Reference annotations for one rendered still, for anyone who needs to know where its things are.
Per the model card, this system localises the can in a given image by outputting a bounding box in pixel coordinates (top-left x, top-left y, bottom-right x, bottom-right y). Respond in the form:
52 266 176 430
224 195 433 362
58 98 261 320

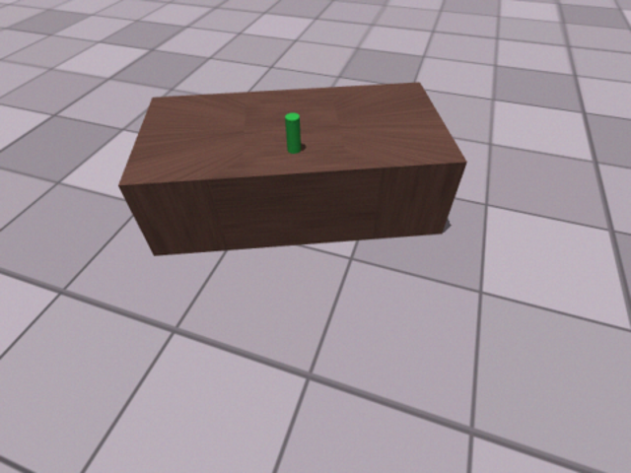
285 112 301 154

